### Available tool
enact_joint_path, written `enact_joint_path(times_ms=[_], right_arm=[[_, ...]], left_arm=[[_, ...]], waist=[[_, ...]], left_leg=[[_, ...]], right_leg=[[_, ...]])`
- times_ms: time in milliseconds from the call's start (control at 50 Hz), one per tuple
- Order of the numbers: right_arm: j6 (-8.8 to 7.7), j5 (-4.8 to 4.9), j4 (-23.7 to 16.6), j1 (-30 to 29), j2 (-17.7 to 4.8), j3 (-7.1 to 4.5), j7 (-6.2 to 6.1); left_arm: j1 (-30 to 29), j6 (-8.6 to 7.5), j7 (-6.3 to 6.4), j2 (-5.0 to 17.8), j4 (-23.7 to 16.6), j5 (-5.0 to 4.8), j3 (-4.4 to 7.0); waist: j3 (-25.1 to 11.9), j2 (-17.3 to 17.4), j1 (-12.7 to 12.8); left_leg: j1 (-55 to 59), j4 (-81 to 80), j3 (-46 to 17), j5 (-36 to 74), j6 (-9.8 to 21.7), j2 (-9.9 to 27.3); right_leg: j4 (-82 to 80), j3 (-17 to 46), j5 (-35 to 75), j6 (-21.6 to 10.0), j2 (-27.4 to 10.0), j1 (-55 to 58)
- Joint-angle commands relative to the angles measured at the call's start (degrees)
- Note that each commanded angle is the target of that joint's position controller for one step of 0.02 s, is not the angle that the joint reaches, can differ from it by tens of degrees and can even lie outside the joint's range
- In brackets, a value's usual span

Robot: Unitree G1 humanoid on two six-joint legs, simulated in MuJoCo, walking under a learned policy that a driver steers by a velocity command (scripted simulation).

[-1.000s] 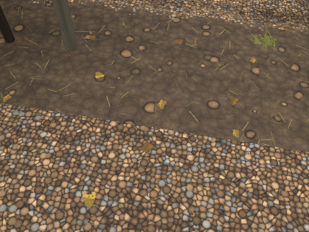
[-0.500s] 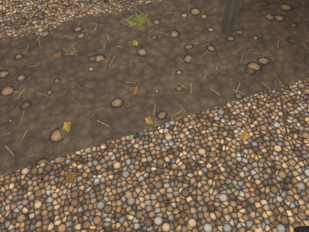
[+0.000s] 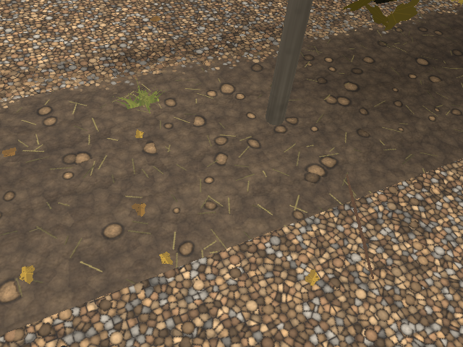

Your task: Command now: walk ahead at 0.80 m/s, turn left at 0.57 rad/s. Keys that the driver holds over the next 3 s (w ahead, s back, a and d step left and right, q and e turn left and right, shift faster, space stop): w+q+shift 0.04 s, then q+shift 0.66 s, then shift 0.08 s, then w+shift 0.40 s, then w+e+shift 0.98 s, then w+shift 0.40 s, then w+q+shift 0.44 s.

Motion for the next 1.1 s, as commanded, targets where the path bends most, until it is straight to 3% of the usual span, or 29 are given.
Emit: enact_joint_path(times_ms=[20,60,100,120,140,160,180,220,300,420,480,520,540,560,580,600,620,660,760,780,840,920,960,980,1000,1020,1040,1060,1100], right_arm=[[-0.65,-0.19,-3.53,-1.5,-11.08,-2.93,-0.6],[-0.31,-0.5,-3.17,-0.9,-11.17,-3.18,-0.73],[-0.23,-0.22,-3.42,-3.54,-11.76,-3.45,-0.99],[-0.64,5.85,-6.15,-6.84,-9.79,-2.42,-2.29],[-1.14,3.94,-8.55,-10.16,-7.32,-1.41,-2.34],[-1.53,3.17,-11.07,-4.1,-0.79,0.26,-2.99],[-1.22,3.49,-10.94,-1.38,-7.38,-0.86,-3.38],[0.62,2.93,-11.04,-8.25,-10.18,-2.28,-3.42],[3.47,2.84,-14.66,-12.99,-4.79,-1.6,-2.24],[4.27,1.88,-17.27,-18.08,-6.23,-1.49,1.14],[4.89,1.89,-17.8,-17.48,-10.65,-3.38,1.64],[4.72,1.97,-15.92,-8.62,-14.89,-5.89,0.63],[4.51,2.75,-16.53,-7.99,-18.9,-6.92,-0.67],[3.87,0.27,-20.92,-13.82,-24.54,-6.97,-0.58],[2.66,0.21,-22.8,-14.14,-20.99,-6.18,0.39],[1.83,0.85,-22.58,-16.64,-19.42,-5.51,0.44],[1.67,2.03,-22.22,-18.75,-17.4,-5.08,0.16],[2.49,1.98,-23.4,-23.28,-14.97,-4.07,-1.23],[3.84,1.15,-23.22,-23.58,-15.17,-4.2,-3.33],[4.13,1.15,-22.99,-23.59,-14.6,-3.93,-3.57],[3.94,1.37,-22.39,-22.47,-13.39,-2.97,-3.05],[2.27,1.0,-20.66,-19.77,-12.38,-1.97,-1.67],[1.84,1.42,-20.66,-21.39,-11.33,-1.34,-1.42],[1.72,1.41,-20.94,-22.48,-9.49,-0.75,-1.52],[2.3,-2.42,-21.75,-25.52,-8.64,-0.82,-0.64],[1.65,-0.79,-25.42,-28.97,-4.87,0.27,-0.41],[0.9,-1.3,-26.07,-29.67,-6.27,0.21,-0.26],[0.59,-1.32,-24.29,-28.19,-8.3,-0.39,0.01],[0.53,-2.18,-20.77,-24.16,-9.64,-0.85,1.1]], left_arm=[[-12.62,-1.5,-0.12,2.63,-6.83,-0.83,0.17],[-13.39,-2.09,0.36,3.09,-7.22,-1.15,0.21],[-5.5,-3.04,2.07,4.04,-5.12,-1.37,0.67],[1.27,-5.77,3.42,8.11,-5.01,-6.93,3.32],[12.8,-5.75,4.69,13.2,-2.59,-6.32,4.78],[15.58,-5.01,4.91,16.07,-1.53,-3.11,5.03],[14.66,-4.61,4.65,11.9,-1.59,-2.29,4.46],[7.41,-3.94,4.7,5.38,-2.18,-2.16,2.96],[-0.73,-3.67,4.44,3.68,-0.67,-2.56,2.83],[-5.99,-3.12,4.27,9.1,1.72,-4.62,4.82],[-5.75,-2.8,3.72,11.39,2.31,-6.18,5.75],[-5.2,-2.03,3.21,10.35,2.19,-6.62,5.52],[-0.27,-1.9,2.63,5.33,1.57,-3.93,4.07],[4.48,-2.23,2.35,4.42,-1.0,-2.46,3.08],[0.33,-2.73,2.1,10.23,-0.65,-2.85,3.78],[-3.4,-2.88,2.21,10.64,-1.96,-3.82,3.72],[-3.56,-2.75,2.88,9.85,-1.28,-2.94,3.6],[-3.3,-1.84,3.55,10.26,-0.24,-2.15,3.82],[-0.51,-0.45,3.73,6.42,2.33,-2.4,2.54],[-0.61,-0.11,3.75,6.1,2.38,-2.54,2.37],[-2.01,-0.18,2.92,5.67,1.33,-3.33,1.95],[-1.65,-3.04,2.07,6.32,0.75,-3.71,2.17],[3.7,-4.19,1.96,5.86,2.49,-3.88,2.49],[8.81,-4.63,2.03,5.78,4.28,-3.62,2.73],[15.87,-3.06,2.13,8.73,5.98,2.5,2.41],[17.4,-2.71,2.3,15.86,5.74,2.63,4.15],[15.13,-2.06,2.07,15.94,5.85,1.7,4.73],[12.69,-1.96,1.98,13.26,5.46,0.03,4.17],[11.71,-2.66,2.08,10.15,6.05,-1.43,3.13]], waist=[[6.15,11.77,-0.4],[6.61,12.31,-0.19],[3.05,11.83,4.81],[-2.57,8.94,10.81],[-13.67,4.43,16.11],[-20.27,-12.91,12.03],[-18.27,-12.16,10.66],[-3.24,-4.44,9.62],[5.05,-6.33,5.53],[2.0,-3.2,4.95],[-0.02,-2.47,3.14],[-4.48,1.27,-2.07],[-5.13,14.06,0.22],[-14.58,22.95,6.15],[-20.99,11.39,1.3],[-14.49,8.8,2.47],[-8.22,3.98,4.63],[-4.53,3.72,7.42],[-7.27,4.49,7.37],[-7.32,5.4,7.04],[-5.6,11.15,5.12],[-1.37,13.1,4.39],[0.57,12.6,7.93],[1.48,11.06,10.49],[4.52,-1.04,13.7],[9.34,-11.88,13.74],[12.11,-7.06,11.93],[11.43,-2.28,9.83],[5.8,-2.83,8.16]], left_leg=[[-1.14,-7.9,-14.51,-4.9,9.18,8.47],[-1.47,-4.74,-15.86,0.8,9.04,8.74],[-5.22,4.92,-14.45,25.4,5.77,7.18],[-11.25,11.75,-15.84,27.44,3.2,6.29],[-18.43,26.59,-9.64,19.06,0.68,3.25],[-35.76,44.3,-2.63,-18.56,-2.28,-5.12],[-39.57,53.33,-1.78,-17.93,-3.64,1.24],[-40.33,56.19,1.94,-10.13,-5.86,5.15],[-36.36,49.68,6.76,-3.84,-6.62,7.99],[-23.8,26.36,11.21,13.53,-3.96,6.65],[-16.48,22.08,14.92,9.75,-0.24,2.53],[-1.83,15.15,15.87,13.63,4.24,-2.01],[9.41,12.81,4.08,39.03,8.17,3.96],[21.44,8.81,-30.26,37.47,24.02,20.03],[20.31,2.63,-33.64,25.43,23.17,21.34],[14.29,1.28,-28.58,18.77,19.98,19.48],[7.55,1.33,-23.69,15.35,16.15,15.85],[-3.54,1.52,-17.15,19.38,12.77,11.66],[-8.7,4.38,-12.65,28.11,11.55,8.84],[-9.88,4.61,-12.34,25.46,10.92,8.32],[-13.93,-0.17,-15.52,-13.75,9.69,6.82],[-14.62,0.14,-18.77,-22.28,9.59,9.48],[-19.19,2.3,-17.24,-24.89,8.0,8.44],[-22.91,6.86,-15.11,-25.09,6.22,6.29],[-33.45,23.06,-7.56,-23.65,3.06,-1.65],[-47.87,37.27,-0.02,-15.91,0.69,-9.08],[-53.54,42.12,-4.66,-8.23,0.89,-5.09],[-52.8,43.46,-5.62,-1.9,0.27,-3.53],[-45.16,43.26,-2.63,3.53,-1.79,-2.54]], right_leg=[[-9.35,-3.06,-0.95,1.45,3.1,-2.16],[-14.55,-3.12,-3.47,0.87,4.51,2.55],[-21.04,-2.99,-1.67,-0.84,6.88,17.93],[-28.07,3.84,6.28,-2.87,1.61,32.97],[-22.58,8.61,4.95,-5.6,-7.61,50.92],[-23.83,31.98,9.71,-12.37,-24.55,63.6],[-24.77,37.94,9.92,-15.36,-27.39,58.11],[-24.76,15.81,27.98,-13.04,-19.64,43.75],[-30.72,-0.89,33.0,-10.84,-14.13,27.11],[-28.76,-12.16,32.24,-9.43,-13.11,26.45],[-19.72,-13.92,40.32,-7.81,-13.34,28.3],[-1.7,-15.65,37.84,-4.8,-10.78,24.07],[14.11,-15.47,-2.71,-0.99,-5.09,10.89],[35.32,-7.31,-31.57,2.28,6.27,-6.77],[36.52,5.01,-26.68,0.9,4.16,-7.52],[33.47,5.67,-21.87,-0.31,2.85,-8.11],[28.1,5.59,-18.56,-0.62,0.95,-7.59],[19.37,5.53,-14.99,-0.65,-0.05,-0.78],[8.46,3.3,-8.55,3.03,2.43,5.53],[7.21,3.1,-6.63,3.36,2.27,6.51],[0.98,1.37,-3.35,2.34,1.83,8.48],[-6.73,-0.5,-8.01,-0.54,1.47,12.29],[-14.25,-2.61,-5.54,-2.85,1.46,20.4],[-18.26,-1.7,-6.33,-3.91,0.8,25.65],[-27.73,11.57,-27.97,-6.37,-6.08,29.55],[-39.57,35.53,-42.89,-10.09,-18.08,31.67],[-42.1,44.6,-45.34,-13.75,-21.86,29.29],[-39.73,38.12,-39.78,-12.69,-19.44,29.95],[-37.19,23.92,-27.38,-9.34,-12.62,30.45]])
Next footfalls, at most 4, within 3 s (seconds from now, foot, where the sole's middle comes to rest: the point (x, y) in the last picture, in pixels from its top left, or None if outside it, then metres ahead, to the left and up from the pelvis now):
0.14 right None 0.20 -0.14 -0.79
0.54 left None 0.35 0.16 -0.79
1.00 right None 0.50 0.00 -0.79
1.42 left None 0.54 0.39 -0.79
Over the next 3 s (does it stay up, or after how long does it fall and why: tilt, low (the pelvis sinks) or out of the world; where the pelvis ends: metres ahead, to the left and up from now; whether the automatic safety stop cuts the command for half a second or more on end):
stays up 1.86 0.55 -0.02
